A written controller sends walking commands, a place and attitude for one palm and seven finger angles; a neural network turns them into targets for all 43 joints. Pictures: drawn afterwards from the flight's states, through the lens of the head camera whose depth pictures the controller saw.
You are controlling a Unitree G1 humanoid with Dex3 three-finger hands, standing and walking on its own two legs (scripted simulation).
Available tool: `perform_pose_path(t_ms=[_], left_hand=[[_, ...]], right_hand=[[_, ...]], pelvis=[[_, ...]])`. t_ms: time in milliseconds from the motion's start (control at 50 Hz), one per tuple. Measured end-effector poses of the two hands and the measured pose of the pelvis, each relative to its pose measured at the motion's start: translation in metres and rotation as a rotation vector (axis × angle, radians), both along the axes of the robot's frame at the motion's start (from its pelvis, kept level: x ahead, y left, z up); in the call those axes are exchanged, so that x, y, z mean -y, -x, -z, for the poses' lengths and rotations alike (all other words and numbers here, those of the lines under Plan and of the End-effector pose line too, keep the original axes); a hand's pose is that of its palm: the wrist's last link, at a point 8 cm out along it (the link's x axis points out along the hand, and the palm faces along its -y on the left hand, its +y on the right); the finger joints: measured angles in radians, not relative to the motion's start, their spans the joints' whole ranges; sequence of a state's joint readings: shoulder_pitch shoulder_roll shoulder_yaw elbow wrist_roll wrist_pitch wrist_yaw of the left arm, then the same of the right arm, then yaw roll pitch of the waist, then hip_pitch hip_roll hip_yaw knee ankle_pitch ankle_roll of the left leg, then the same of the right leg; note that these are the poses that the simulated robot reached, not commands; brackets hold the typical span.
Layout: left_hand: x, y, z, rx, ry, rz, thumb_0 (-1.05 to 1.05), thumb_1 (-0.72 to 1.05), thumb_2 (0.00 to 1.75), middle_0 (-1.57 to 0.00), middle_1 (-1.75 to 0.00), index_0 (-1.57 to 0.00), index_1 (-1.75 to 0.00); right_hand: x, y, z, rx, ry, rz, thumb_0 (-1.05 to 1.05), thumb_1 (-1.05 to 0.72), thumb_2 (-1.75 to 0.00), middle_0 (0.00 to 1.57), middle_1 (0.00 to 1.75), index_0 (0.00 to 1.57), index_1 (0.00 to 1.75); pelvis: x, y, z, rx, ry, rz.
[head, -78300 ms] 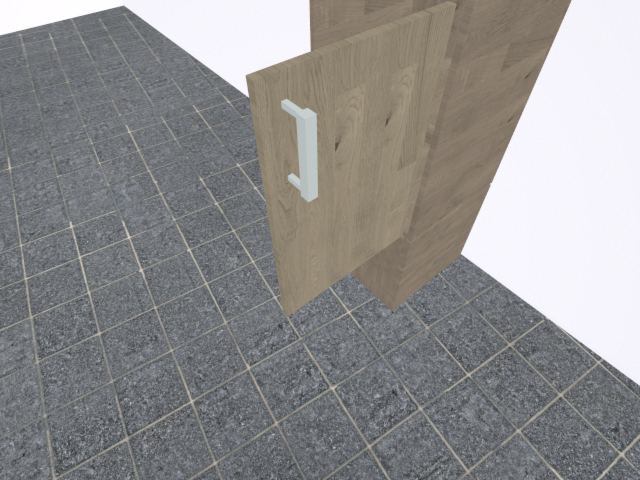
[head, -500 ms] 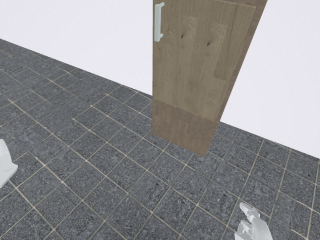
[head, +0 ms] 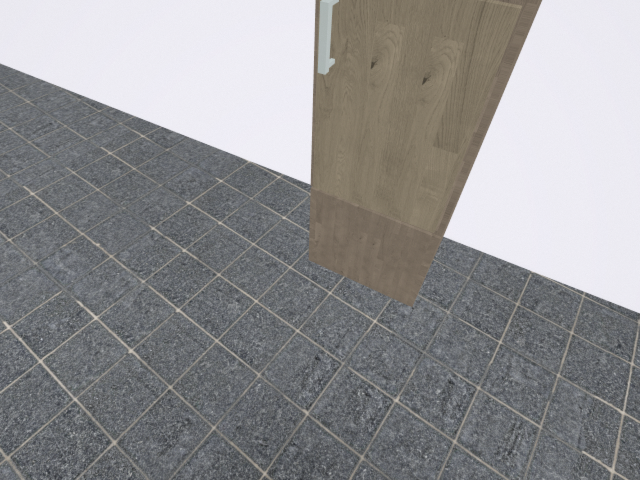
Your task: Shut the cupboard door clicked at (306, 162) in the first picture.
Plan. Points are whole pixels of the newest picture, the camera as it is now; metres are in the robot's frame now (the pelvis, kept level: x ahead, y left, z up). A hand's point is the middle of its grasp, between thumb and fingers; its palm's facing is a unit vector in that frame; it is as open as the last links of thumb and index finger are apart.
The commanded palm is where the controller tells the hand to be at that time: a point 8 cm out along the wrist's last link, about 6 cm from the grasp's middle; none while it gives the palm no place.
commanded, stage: let the arm hang, fingers relaxed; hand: left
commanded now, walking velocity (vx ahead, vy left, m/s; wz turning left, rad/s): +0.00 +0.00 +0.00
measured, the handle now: (328, 35) +0.96 +0.02 +0.13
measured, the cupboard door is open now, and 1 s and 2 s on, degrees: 1 1 1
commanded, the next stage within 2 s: look to check the result in 0.78 s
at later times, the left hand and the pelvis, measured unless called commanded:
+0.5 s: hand out of the picture -0.05 +0.17 -0.17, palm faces +0.04 -0.99 -0.16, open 7.4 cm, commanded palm none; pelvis +0.00 +0.02 +0.01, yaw -1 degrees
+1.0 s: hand out of the picture -0.03 +0.18 -0.17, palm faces +0.03 -0.98 -0.18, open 7.4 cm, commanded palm none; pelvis +0.00 +0.01 +0.01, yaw -1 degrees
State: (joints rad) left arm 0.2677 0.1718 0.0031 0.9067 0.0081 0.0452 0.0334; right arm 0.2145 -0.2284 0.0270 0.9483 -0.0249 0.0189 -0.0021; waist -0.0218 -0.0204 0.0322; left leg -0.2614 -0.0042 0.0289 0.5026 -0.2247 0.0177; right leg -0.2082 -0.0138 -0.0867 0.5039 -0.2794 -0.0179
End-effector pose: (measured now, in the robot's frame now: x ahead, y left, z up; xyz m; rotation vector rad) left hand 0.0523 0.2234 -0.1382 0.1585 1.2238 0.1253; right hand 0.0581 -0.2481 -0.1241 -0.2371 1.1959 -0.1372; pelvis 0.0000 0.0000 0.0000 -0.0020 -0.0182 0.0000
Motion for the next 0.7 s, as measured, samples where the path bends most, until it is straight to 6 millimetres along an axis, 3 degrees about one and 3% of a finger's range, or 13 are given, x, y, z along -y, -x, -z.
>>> perform_pose_path(t_ms=[140, 200, 280, 360, 480, 700], left_hand=[[-0.009, 0.082, 0.005, -0.229, -0.001, -0.068, -0.01, 0.97, 0.9, -0.21, -0.3, -0.21, -0.3], [-0.011, 0.106, 0.0, -0.296, -0.01, -0.084, -0.01, 0.95, 0.9, -0.2, -0.3, -0.21, -0.3], [-0.01, 0.124, -0.004, -0.341, -0.014, -0.094, 0.0, 0.93, 0.9, -0.2, -0.3, -0.2, -0.3], [-0.005, 0.126, -0.003, -0.339, -0.006, -0.094, 0.0, 0.92, 0.9, -0.2, -0.3, -0.2, -0.3], [0.006, 0.112, 0.002, -0.286, 0.026, -0.085, 0.0, 0.91, 0.9, -0.2, -0.3, -0.2, -0.3], [0.014, 0.086, 0.006, -0.211, 0.056, -0.065, 0.0, 0.9, 0.9, -0.2, -0.3, -0.2, -0.3]], right_hand=[[-0.019, 0.074, 0.009, -0.237, -0.027, 0.058, 0.01, -0.91, -0.9, 0.2, 0.3, 0.2, 0.3], [-0.031, 0.092, 0.013, -0.28, -0.055, 0.08, 0.01, -0.91, -0.9, 0.2, 0.3, 0.2, 0.3], [-0.047, 0.104, 0.018, -0.299, -0.092, 0.102, 0.01, -0.91, -0.9, 0.2, 0.3, 0.2, 0.3], [-0.062, 0.107, 0.022, -0.289, -0.124, 0.116, 0.01, -0.91, -0.9, 0.2, 0.3, 0.2, 0.3], [-0.074, 0.102, 0.025, -0.255, -0.144, 0.122, 0.01, -0.91, -0.9, 0.2, 0.3, 0.2, 0.3], [-0.071, 0.095, 0.022, -0.216, -0.126, 0.133, 0.0, -0.91, -0.9, 0.2, 0.3, 0.2, 0.3]], pelvis=[[-0.002, 0.001, -0.005, 0.008, 0.013, -0.008], [-0.005, 0.001, -0.006, 0.013, 0.012, -0.005], [-0.008, 0.002, -0.006, 0.02, 0.011, 0.002], [-0.011, 0.003, -0.006, 0.025, 0.008, 0.008], [-0.015, 0.004, -0.005, 0.025, 0.006, 0.012], [-0.017, 0.004, -0.005, 0.018, 0.001, 0.018]])
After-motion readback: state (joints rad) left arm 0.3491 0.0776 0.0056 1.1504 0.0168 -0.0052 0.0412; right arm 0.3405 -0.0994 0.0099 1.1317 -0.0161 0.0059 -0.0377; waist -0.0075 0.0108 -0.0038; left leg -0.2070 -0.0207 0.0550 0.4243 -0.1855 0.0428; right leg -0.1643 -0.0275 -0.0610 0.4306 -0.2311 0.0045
